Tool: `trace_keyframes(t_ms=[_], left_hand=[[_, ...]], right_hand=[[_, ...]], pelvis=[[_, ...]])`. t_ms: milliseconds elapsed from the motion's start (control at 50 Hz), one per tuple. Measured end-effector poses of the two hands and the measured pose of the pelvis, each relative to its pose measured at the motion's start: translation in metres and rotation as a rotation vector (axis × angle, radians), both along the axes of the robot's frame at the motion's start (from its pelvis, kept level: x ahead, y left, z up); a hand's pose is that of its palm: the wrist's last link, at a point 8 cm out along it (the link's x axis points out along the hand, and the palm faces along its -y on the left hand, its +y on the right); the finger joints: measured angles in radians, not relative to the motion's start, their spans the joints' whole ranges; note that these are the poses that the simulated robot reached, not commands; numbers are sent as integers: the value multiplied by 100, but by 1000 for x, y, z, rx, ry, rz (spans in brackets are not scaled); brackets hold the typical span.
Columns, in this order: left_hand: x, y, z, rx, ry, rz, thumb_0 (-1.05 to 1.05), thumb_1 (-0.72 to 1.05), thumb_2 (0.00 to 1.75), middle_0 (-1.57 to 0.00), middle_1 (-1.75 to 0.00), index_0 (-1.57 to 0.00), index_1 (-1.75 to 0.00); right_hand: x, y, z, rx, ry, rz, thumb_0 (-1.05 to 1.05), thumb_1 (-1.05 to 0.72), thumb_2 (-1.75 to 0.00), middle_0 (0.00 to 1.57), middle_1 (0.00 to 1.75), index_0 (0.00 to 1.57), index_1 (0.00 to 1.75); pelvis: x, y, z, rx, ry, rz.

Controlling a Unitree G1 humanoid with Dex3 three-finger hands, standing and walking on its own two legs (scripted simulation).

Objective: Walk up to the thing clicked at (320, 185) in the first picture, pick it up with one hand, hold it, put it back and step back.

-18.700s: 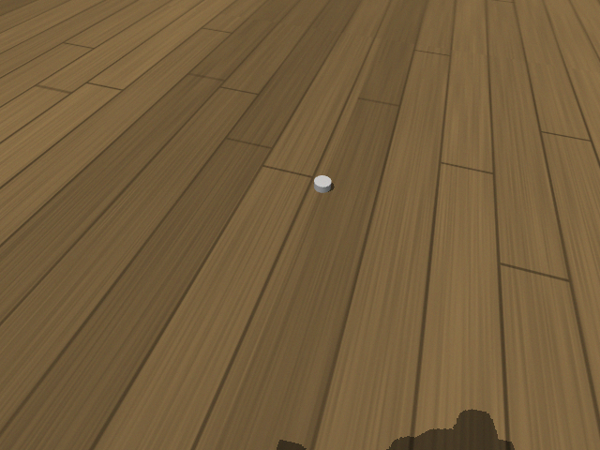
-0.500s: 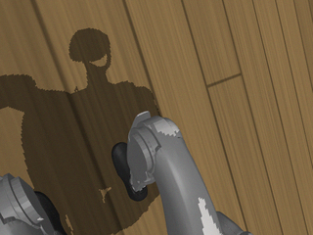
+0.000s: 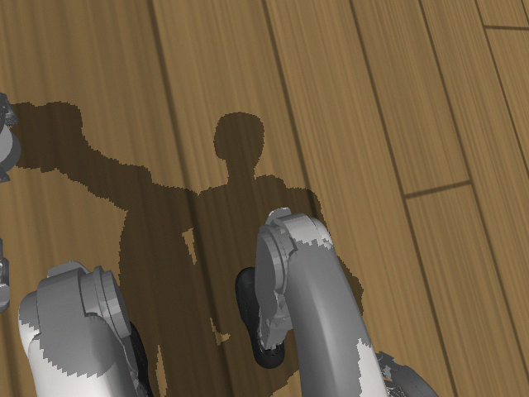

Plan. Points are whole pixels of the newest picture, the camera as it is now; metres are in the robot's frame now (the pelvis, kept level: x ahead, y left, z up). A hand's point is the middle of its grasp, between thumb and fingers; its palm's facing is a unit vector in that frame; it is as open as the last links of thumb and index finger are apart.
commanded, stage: settle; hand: left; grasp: from above
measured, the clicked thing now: out of the picture +0.50 +0.30 -0.21
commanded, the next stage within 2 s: lift in 0.24 s
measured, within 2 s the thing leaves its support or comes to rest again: neither
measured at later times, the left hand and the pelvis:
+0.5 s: hand out of the picture +0.48 +0.29 -0.13, palm faces -0.43 -0.08 -0.90, open 9.8 cm; pelvis +0.00 +0.00 +0.02, yaw +3 degrees
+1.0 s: hand out of the picture +0.40 +0.30 +0.01, palm faces -0.44 -0.09 -0.90, open 9.8 cm; pelvis -0.01 +0.00 +0.11, yaw +7 degrees
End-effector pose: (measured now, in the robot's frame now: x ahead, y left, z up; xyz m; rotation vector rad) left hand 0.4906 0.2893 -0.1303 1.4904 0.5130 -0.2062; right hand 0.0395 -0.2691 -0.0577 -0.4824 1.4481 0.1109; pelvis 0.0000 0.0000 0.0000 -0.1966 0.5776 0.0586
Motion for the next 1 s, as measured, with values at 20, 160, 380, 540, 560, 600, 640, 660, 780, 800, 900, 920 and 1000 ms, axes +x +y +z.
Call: trace_keyframes(t_ms=[20, 160, 380, 540, 560, 600, 640, 660, 780, 800, 900, 920, 1000], left_hand=[[0, -1, 4, 1, 0, -4, -3, -4, 53, -57, -62, -73, -63], [0, -4, 23, 9, -5, -18, -3, -4, 53, -58, -61, -74, -63], [3, -4, 42, 16, -9, -14, -3, -4, 52, -57, -61, -73, -63], [-6, 0, 64, 2, 5, 2, -2, -1, 51, -55, -62, -71, -64], [-8, 1, 67, 0, 9, 4, -2, -1, 51, -55, -62, -71, -64], [-14, 3, 75, 2, 22, 5, -2, -1, 50, -54, -62, -71, -65], [-20, 5, 83, 3, 33, -1, -2, 0, 50, -54, -62, -70, -65], [-24, 6, 88, 1, 35, -4, -2, 0, 50, -54, -62, -70, -65], [-45, 11, 123, -6, 21, -17, -1, 0, 51, -52, -64, -69, -67], [-49, 12, 130, -6, 18, -17, -1, 0, 51, -52, -65, -68, -67], [-66, 15, 164, -5, 4, -11, 0, 0, 52, -50, -67, -67, -69], [-69, 16, 171, -4, 3, -11, 0, 0, 53, -49, -67, -67, -70], [-84, 14, 200, -10, -4, -4, 0, 1, 52, -48, -69, -66, -70]], right_hand=[[2, 0, -2, 1, -7, -2, 0, -91, -91, 20, 30, 20, 30], [10, 0, -13, 7, -41, -21, 0, -91, -91, 20, 30, 20, 30], [0, 1, -19, -3, -15, -78, 0, -91, -90, 20, 30, 20, 30], [-5, -3, -7, -26, 10, -133, 0, -91, -91, 20, 30, 20, 30], [-4, -4, -6, -29, 9, -139, 0, -92, -91, 20, 30, 20, 30], [-2, -6, -2, -37, 6, -149, 0, -92, -91, 20, 30, 20, 30], [1, -8, 3, -44, -3, -156, 0, -92, -91, 20, 30, 20, 30], [3, -9, 5, -47, -9, -159, 0, -92, -91, 20, 30, 20, 30], [23, -11, 20, -55, -64, -160, 0, -92, -91, 20, 30, 20, 30], [27, -10, 22, -54, -77, -160, 0, -92, -91, 20, 30, 20, 30], [51, -5, 39, -35, -152, -154, 0, -92, -91, 20, 30, 20, 30], [56, -3, 43, -30, -167, -153, 0, -91, -91, 20, 30, 20, 30], [75, 4, 61, -6, -225, -151, 0, -91, -90, 20, 30, 20, 30]], pelvis=[[0, 0, 0, 4, 0, 2], [-3, -4, 1, 25, 4, 11], [-3, -5, 7, 42, 18, 16], [-3, -5, 21, 50, 39, 28], [-4, -5, 24, 51, 41, 30], [-4, -5, 29, 53, 44, 33], [-5, -5, 35, 56, 44, 35], [-5, -5, 38, 58, 44, 37], [-7, -3, 59, 68, 42, 46], [-8, -3, 63, 69, 41, 48], [-10, -2, 85, 77, 33, 56], [-10, -2, 90, 79, 30, 57], [-10, -2, 112, 88, 14, 61]])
